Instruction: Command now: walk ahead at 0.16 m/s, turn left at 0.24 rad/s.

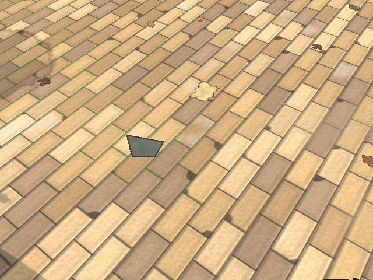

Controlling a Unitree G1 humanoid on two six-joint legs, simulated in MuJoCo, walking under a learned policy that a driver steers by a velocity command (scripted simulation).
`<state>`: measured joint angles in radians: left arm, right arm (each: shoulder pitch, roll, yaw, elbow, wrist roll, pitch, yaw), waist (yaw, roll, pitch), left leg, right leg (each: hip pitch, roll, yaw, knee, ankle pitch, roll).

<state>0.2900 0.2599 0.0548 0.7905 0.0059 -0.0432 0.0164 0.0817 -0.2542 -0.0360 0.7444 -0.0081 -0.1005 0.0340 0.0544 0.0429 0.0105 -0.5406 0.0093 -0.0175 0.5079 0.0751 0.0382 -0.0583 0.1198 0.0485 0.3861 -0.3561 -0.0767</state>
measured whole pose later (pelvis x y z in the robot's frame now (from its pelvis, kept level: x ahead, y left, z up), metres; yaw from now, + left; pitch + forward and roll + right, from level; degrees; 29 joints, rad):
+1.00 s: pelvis +0.07 +0.01 +0.01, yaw +35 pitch +3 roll -1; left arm 0.15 0.32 0.10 0.70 0.01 0.02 0.04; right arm 0.18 -0.29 -0.07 0.61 0.00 0.03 0.00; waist 0.00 -0.04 0.04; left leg -0.31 -0.03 -0.05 0.51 -0.25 0.04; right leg -0.54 -0.03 0.01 1.12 -0.46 0.08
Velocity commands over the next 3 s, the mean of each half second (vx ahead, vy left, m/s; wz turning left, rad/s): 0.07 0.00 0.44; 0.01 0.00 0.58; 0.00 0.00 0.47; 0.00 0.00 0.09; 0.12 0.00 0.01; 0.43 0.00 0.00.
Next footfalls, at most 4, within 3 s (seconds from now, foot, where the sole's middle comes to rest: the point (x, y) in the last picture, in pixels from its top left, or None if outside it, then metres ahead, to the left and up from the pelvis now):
0.02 left None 0.19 0.10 -0.77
0.44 right None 0.19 -0.12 -0.77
0.86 left None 0.06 0.11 -0.77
1.32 right None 0.21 -0.05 -0.77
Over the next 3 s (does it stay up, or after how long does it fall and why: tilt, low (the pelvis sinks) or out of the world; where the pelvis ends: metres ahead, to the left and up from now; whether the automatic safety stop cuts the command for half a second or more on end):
stays up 0.26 0.23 -0.01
